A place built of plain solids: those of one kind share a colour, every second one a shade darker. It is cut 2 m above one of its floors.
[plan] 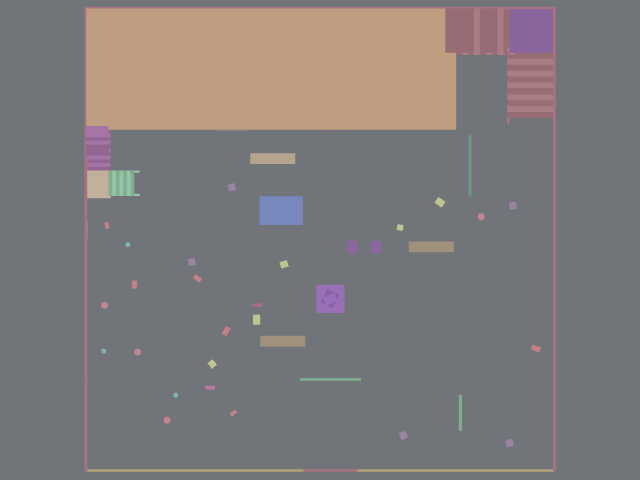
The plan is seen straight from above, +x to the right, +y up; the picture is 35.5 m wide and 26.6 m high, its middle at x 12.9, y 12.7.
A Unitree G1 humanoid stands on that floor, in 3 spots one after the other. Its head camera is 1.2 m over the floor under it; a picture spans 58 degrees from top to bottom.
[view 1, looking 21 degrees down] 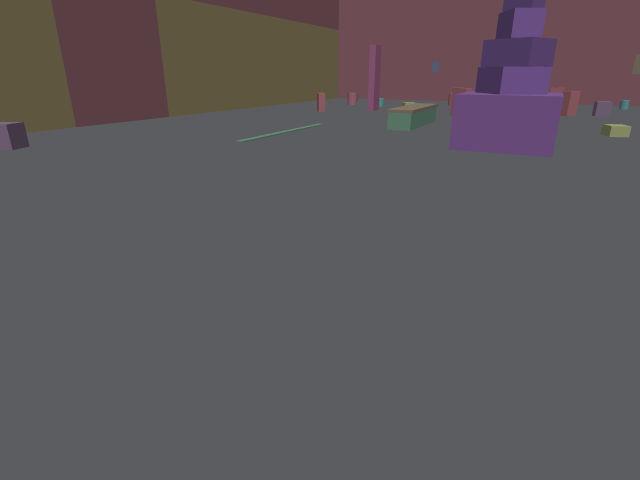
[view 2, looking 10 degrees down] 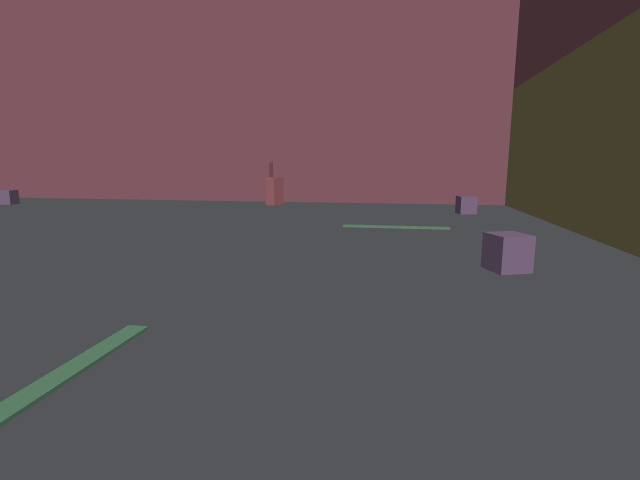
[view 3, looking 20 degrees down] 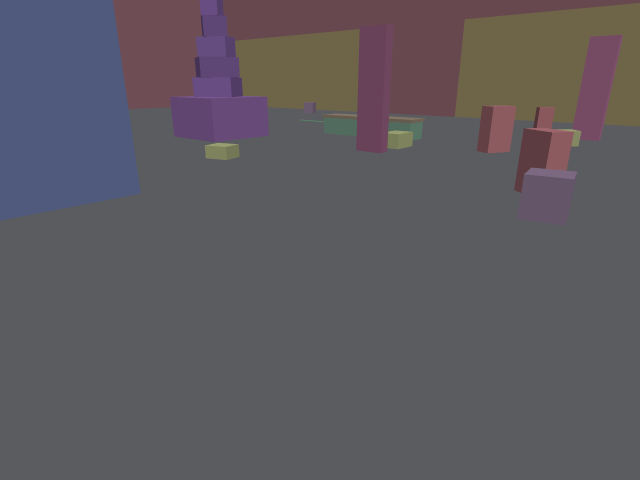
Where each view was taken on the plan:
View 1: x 21.83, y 10.07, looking -153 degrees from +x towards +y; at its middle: ground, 3.35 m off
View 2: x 12.41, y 3.13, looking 10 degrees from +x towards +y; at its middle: ground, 6.91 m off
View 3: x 4.82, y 15.85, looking -49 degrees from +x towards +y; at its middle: ground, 3.51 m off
